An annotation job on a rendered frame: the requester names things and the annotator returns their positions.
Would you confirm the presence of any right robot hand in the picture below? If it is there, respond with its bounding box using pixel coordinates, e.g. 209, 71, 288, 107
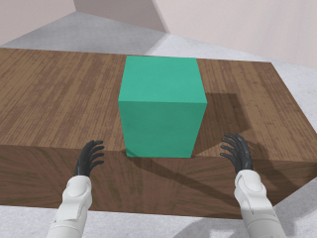
219, 133, 254, 174

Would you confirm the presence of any left robot forearm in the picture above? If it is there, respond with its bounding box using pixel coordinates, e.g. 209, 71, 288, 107
46, 176, 92, 238

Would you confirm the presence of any carton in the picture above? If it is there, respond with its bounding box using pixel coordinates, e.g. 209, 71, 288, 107
118, 56, 207, 158

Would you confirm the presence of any left robot hand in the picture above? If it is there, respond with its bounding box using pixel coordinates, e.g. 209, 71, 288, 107
73, 140, 105, 178

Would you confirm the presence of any pedestal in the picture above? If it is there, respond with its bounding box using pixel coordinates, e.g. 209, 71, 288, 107
0, 48, 317, 220

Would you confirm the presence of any right robot forearm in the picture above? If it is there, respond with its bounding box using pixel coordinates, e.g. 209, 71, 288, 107
234, 170, 287, 238

